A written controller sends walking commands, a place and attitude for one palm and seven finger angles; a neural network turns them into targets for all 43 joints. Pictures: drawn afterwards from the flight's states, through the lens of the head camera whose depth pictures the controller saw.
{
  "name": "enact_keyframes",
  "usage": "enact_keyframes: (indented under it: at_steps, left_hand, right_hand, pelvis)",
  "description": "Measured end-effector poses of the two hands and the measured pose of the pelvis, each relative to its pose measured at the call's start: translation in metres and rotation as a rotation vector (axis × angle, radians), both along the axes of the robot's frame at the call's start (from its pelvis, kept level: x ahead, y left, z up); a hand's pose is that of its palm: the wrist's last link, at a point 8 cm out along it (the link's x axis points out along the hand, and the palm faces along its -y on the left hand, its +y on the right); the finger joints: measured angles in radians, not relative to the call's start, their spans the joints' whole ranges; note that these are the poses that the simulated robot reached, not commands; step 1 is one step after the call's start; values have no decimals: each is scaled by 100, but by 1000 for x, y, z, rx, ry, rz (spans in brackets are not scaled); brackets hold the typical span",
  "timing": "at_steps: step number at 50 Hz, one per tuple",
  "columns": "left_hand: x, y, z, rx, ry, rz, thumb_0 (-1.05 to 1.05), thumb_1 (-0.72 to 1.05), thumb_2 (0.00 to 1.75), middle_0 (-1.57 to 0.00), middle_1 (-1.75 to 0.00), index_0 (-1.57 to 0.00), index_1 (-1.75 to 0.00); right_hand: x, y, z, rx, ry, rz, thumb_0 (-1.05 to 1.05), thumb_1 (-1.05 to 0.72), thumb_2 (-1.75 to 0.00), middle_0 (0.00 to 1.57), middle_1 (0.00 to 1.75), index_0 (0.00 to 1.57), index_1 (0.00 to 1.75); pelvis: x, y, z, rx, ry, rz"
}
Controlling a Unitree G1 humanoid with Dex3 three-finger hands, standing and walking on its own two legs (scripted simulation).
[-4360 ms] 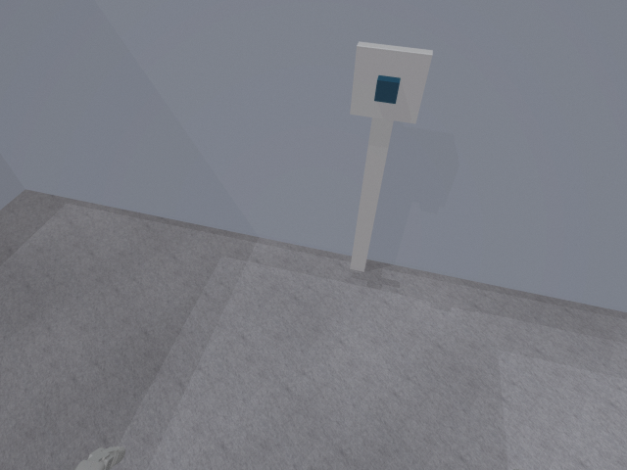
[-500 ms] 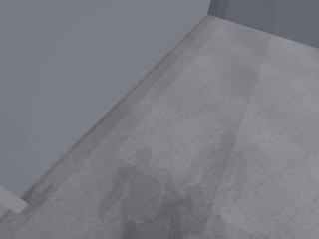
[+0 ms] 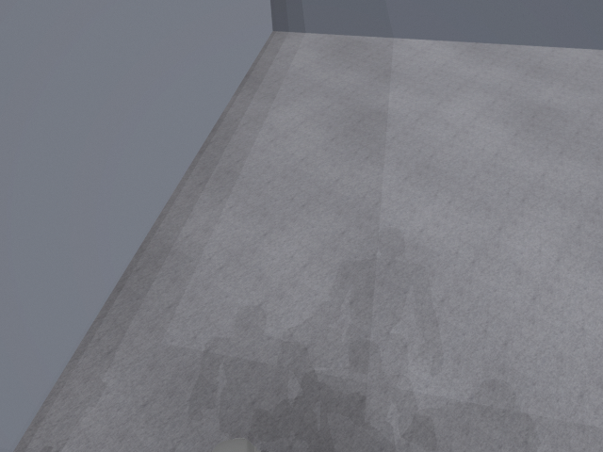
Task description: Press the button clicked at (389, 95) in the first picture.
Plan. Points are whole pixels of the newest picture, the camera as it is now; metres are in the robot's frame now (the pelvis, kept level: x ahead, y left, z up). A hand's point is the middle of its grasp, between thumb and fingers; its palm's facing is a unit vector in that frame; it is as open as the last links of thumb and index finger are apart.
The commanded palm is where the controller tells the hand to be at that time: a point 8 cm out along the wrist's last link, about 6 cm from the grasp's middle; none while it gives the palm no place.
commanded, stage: walk to a spot facing it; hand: left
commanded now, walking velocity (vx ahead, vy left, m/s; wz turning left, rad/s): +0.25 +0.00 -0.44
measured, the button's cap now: out of the picture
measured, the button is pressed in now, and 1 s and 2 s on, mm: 0 0 0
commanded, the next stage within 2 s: turn to face it in 0.48 s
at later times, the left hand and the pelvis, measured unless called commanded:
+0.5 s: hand (173, 402) +0.23 +0.24 -0.18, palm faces -0.23 -0.96 -0.18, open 7.4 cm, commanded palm none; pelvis +0.12 +0.06 +0.00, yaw -18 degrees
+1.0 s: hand (250, 341) +0.33 +0.12 -0.17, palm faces -0.27 -0.95 -0.15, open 7.3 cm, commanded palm none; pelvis +0.17 +0.01 -0.01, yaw -14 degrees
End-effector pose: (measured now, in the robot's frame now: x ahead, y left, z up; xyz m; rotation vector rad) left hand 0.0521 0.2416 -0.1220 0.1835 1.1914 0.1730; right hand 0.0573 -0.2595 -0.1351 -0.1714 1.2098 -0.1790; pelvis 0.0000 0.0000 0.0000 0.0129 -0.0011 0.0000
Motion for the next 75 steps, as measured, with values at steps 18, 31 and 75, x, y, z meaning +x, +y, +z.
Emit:
enact_keyframes:
  at_steps: [18,31,75]
  left_hand:
    - [76,65,-34,-60,206,-127,1,91,90,-20,-30,-20,-30]
    - [263,-8,-24,-31,29,-420,0,91,90,-19,-30,-19,-30]
    - [170,60,-14,24,20,30,1,91,90,-20,-30,-20,-30]
  right_hand:
    - [64,75,26,-64,-104,-143,0,-91,-90,20,30,20,30]
    - [-40,87,-2,9,208,-469,0,-92,-90,20,30,20,30]
    - [147,45,11,-35,5,-13,0,-91,-90,20,30,20,30]
  pelvis:
    - [89,58,-1,-52,-7,-227]
    - [136,40,-8,-31,0,-391]
    - [149,36,-3,-51,11,15]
